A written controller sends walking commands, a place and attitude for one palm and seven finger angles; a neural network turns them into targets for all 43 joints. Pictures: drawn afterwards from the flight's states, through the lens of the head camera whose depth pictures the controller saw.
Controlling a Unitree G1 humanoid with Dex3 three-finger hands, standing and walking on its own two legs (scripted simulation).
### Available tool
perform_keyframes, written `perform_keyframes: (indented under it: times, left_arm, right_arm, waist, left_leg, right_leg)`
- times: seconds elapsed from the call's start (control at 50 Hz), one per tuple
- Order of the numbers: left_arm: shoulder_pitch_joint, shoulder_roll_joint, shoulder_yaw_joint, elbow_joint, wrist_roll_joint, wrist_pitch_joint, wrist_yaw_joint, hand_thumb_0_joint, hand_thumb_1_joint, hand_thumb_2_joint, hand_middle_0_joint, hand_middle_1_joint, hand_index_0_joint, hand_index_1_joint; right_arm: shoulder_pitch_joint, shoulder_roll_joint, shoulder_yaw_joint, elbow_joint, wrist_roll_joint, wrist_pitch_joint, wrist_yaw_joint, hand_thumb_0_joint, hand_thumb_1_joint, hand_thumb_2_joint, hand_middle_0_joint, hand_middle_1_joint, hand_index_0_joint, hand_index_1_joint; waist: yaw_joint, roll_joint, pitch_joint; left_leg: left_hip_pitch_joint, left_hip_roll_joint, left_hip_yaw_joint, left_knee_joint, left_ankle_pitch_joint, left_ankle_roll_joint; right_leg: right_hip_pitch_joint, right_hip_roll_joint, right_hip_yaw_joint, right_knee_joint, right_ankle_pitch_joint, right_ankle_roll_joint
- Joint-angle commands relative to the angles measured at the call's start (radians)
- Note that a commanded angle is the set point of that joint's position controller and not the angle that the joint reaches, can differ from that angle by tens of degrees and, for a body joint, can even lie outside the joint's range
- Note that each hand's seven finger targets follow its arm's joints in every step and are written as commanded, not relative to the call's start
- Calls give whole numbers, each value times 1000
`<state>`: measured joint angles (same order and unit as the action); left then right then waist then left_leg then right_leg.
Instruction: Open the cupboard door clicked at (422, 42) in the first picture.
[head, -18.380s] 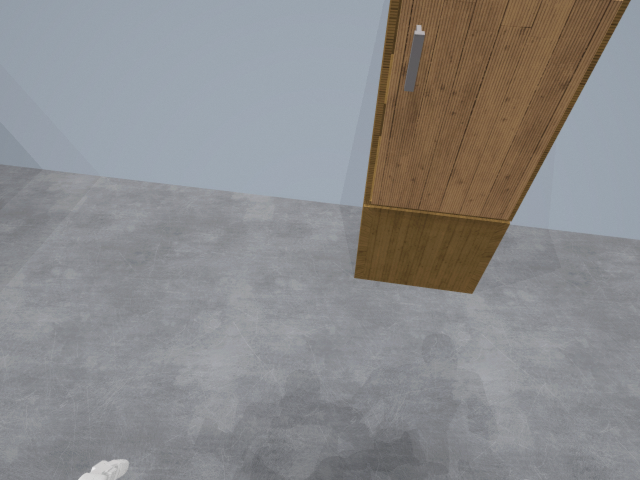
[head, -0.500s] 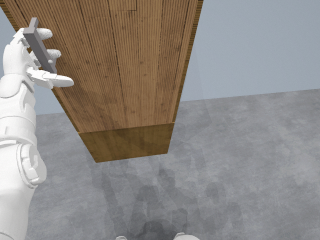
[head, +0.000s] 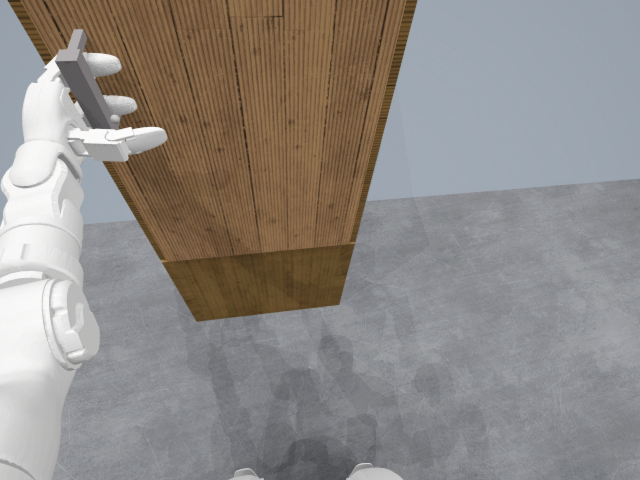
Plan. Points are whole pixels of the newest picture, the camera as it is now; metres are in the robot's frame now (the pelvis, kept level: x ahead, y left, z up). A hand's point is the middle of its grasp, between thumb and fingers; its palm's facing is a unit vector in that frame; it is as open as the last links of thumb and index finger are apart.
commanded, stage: close the thumb around the handle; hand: left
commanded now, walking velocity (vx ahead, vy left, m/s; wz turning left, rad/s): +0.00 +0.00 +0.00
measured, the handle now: (96, 91) +0.56 +0.23 +0.15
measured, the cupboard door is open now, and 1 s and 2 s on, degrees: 0 10 42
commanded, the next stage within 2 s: pull the door open along its arc in 0.42 s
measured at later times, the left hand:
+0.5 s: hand (116, 118) +0.52 +0.20 +0.14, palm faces +0.03 -1.00 +0.02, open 5.3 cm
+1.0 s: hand (120, 162) +0.45 +0.18 +0.14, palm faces +0.01 -1.00 +0.01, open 5.6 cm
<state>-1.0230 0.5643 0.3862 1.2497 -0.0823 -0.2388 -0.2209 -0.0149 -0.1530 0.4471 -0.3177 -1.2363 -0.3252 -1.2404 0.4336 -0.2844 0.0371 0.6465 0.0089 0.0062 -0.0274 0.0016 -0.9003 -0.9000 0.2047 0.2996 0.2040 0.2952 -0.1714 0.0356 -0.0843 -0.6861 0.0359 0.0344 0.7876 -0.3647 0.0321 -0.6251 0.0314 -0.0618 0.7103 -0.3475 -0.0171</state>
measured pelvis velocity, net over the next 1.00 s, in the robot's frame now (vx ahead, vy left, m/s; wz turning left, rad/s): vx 0.02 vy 0.00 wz -0.05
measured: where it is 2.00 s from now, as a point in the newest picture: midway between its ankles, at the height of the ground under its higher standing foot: outside the picture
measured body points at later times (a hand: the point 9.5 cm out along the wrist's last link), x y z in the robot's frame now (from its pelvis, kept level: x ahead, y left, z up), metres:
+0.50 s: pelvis +0.00 +0.00 +0.00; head +0.09 +0.01 +0.44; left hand +0.51 +0.25 +0.14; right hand -0.01 -0.27 -0.11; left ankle +0.00 +0.09 -0.71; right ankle -0.01 -0.11 -0.71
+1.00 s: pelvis +0.02 +0.00 +0.01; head +0.05 +0.00 +0.46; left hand +0.45 +0.24 +0.14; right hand +0.06 -0.26 -0.10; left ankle +0.00 +0.10 -0.71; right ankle -0.01 -0.11 -0.71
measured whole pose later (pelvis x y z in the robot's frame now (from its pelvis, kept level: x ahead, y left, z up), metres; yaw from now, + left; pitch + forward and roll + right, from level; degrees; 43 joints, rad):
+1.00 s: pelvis +0.02 +0.00 +0.01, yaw -3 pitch +10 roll -2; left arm -0.53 0.38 0.36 0.70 -0.20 -0.14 -0.22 0.00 0.75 0.76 -0.38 -1.35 -0.38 -1.35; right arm 0.41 -0.27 0.02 0.57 0.05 0.04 -0.01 0.01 -0.90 -0.90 0.20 0.30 0.20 0.30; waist -0.10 0.05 -0.13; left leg -0.50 0.04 0.09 0.69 -0.37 0.03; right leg -0.47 0.04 0.00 0.63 -0.34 -0.01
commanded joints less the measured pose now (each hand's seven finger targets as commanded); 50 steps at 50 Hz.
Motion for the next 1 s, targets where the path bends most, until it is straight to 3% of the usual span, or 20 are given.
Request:
perform_keyframes:
  times: [0.0, 0.06, 0.14, 0.2, 0.24, 0.3, 0.32, 0.4, 0.44, 0.5, 0.52, 0.54, 0.6, 0.74, 0.8, 0.84, 0.86, 0.92, 0.98]
  left_arm:
    - [-483, 285, 47, -221, -14, -71, 2, 0, 340, 660, -360, -1290, -360, -1290]
    - [-489, 275, 39, -238, -13, -85, -5, 0, 508, 732, -372, -1308, -372, -1308]
    - [-483, 275, 30, -220, -12, -82, -15, 0, 732, 828, -388, -1332, -388, -1332]
    - [-453, 292, 49, -201, -15, -70, -23, 0, 900, 900, -400, -1350, -400, -1350]
    - [-471, 325, 64, -215, -15, -67, -27, 0, 900, 900, -400, -1350, -400, -1350]
    - [-478, 275, 22, -215, -14, -68, -31, 0, 900, 900, -400, -1350, -400, -1350]
    - [-481, 297, 40, -218, -13, -68, -29, 0, 900, 900, -400, -1350, -400, -1350]
    - [-430, 352, 102, -223, -25, -65, -21, 0, 900, 900, -400, -1350, -400, -1350]
    - [-441, 311, 67, -228, -16, -65, -18, 0, 900, 900, -400, -1350, -400, -1350]
    - [-424, 373, 108, -207, -6, -62, -6, 0, 900, 900, -400, -1350, -400, -1350]
    - [-464, 301, 44, -221, -8, -60, -8, 0, 900, 900, -400, -1350, -400, -1350]
    - [-458, 238, 13, -232, -14, -61, -8, 0, 900, 900, -400, -1350, -400, -1350]
    - [-393, 271, 59, -268, -24, -74, -5, 0, 900, 900, -400, -1350, -400, -1350]
    - [-178, 198, 50, -405, -70, -50, -18, 0, 900, 900, -400, -1350, -400, -1350]
    - [-48, 191, 67, -502, -94, -27, -17, 0, 900, 900, -400, -1350, -400, -1350]
    - [56, 161, 60, -579, -106, -6, -12, 0, 900, 900, -400, -1350, -400, -1350]
    - [99, 144, 54, -620, -114, 4, -12, 0, 900, 900, -400, -1350, -400, -1350]
    - [256, 107, 52, -767, -141, 30, -4, 0, 900, 900, -400, -1350, -400, -1350]
    - [372, 50, 32, -898, -160, 64, 8, 0, 900, 900, -400, -1350, -400, -1350]
  right_arm:
    - [161, -182, -64, -55, -5, -11, -14, 0, -900, -900, 200, 300, 200, 300]
    - [158, -177, -63, -54, -5, -12, -13, 0, -900, -900, 200, 300, 200, 300]
    - [162, -178, -62, -49, -3, -7, -16, 0, -900, -900, 200, 300, 200, 300]
    - [169, -181, -62, -51, -4, -4, -18, 0, -900, -900, 200, 300, 200, 300]
    - [171, -183, -64, -49, -2, -1, -21, 0, -900, -900, 200, 300, 200, 300]
    - [171, -176, -60, -50, -4, -2, -19, 0, -900, -900, 200, 300, 200, 300]
    - [175, -181, -64, -45, -5, -1, -19, 0, -900, -900, 200, 300, 200, 300]
    - [173, -183, -61, -62, -6, 2, -20, 0, -900, -900, 200, 300, 200, 300]
    - [166, -175, -62, -63, -5, 2, -16, 0, -900, -900, 200, 300, 200, 300]
    - [168, -183, -61, -68, -6, 7, -18, 0, -900, -900, 200, 300, 200, 300]
    - [157, -176, -59, -74, -2, 5, -16, 0, -900, -900, 200, 300, 200, 300]
    - [158, -170, -64, -72, -3, 0, -12, 0, -900, -900, 200, 300, 200, 300]
    - [162, -177, -68, -76, -8, 1, -10, 0, -900, -900, 200, 300, 200, 300]
    - [113, -167, -75, -118, 8, 5, -1, 0, -900, -900, 200, 300, 200, 300]
    - [82, -163, -78, -145, 17, 5, -2, 0, -900, -900, 200, 300, 200, 300]
    - [54, -151, -78, -162, 25, 4, 1, 0, -900, -900, 200, 300, 200, 300]
    - [41, -149, -78, -171, 28, 1, 1, 0, -900, -900, 200, 300, 200, 300]
    - [-11, -137, -77, -200, 36, -8, 3, 0, -900, -900, 200, 300, 200, 300]
    - [-60, -125, -76, -219, 43, -20, 4, 0, -900, -900, 200, 300, 200, 300]
  waist:
    - [-4, 36, -402]
    - [-5, 86, -417]
    - [-14, 75, -384]
    - [-7, 80, -393]
    - [-7, 71, -402]
    - [-17, 101, -380]
    - [-17, 88, -396]
    - [15, 76, -425]
    - [3, 83, -404]
    - [8, 37, -369]
    - [-12, 69, -366]
    - [-13, 83, -377]
    - [21, 111, -449]
    - [77, 61, -462]
    - [107, 56, -447]
    - [129, 54, -423]
    - [131, 21, -406]
    - [162, 25, -389]
    - [172, 4, -347]
  left_leg:
    - [319, -10, -78, -66, 355, 9]
    - [347, -7, -74, -66, 365, 4]
    - [327, -7, -71, -67, 350, 7]
    - [326, -8, -70, -65, 369, 9]
    - [315, -7, -69, -66, 363, 10]
    - [325, -8, -71, -65, 371, 8]
    - [335, -4, -74, -61, 371, 8]
    - [313, -10, -67, -66, 390, 9]
    - [316, -7, -64, -65, 383, 7]
    - [261, -10, -60, -68, 345, 14]
    - [275, -12, -57, -74, 328, 11]
    - [310, -9, -61, -71, 332, 8]
    - [373, -4, -70, -61, 410, 1]
    - [384, -2, -52, -80, 487, 1]
    - [388, -3, -41, -92, 525, 6]
    - [391, -1, -34, -109, 559, 5]
    - [389, -1, -31, -116, 561, 7]
    - [396, -5, -16, -137, 580, 8]
    - [411, -5, -9, -157, 571, 6]
  right_leg:
    - [113, 22, 38, -69, 342, 4]
    - [99, 23, 39, -69, 345, 3]
    - [92, 23, 40, -75, 340, 6]
    - [103, 24, 39, -72, 354, 2]
    - [116, 22, 44, -75, 361, 6]
    - [88, 23, 38, -74, 350, 3]
    - [85, 23, 40, -75, 349, 6]
    - [143, 22, 42, -67, 382, 3]
    - [120, 22, 37, -68, 374, 7]
    - [144, 20, 45, -73, 363, 8]
    - [124, 21, 45, -77, 350, 10]
    - [99, 23, 38, -77, 337, 7]
    - [107, 27, 32, -59, 363, -2]
    - [199, 30, 28, -62, 445, -2]
    - [248, 29, 30, -70, 482, -5]
    - [280, 26, 29, -75, 511, -4]
    - [295, 25, 28, -81, 522, -2]
    - [355, 17, 32, -89, 563, -1]
    - [372, 14, 29, -101, 569, 1]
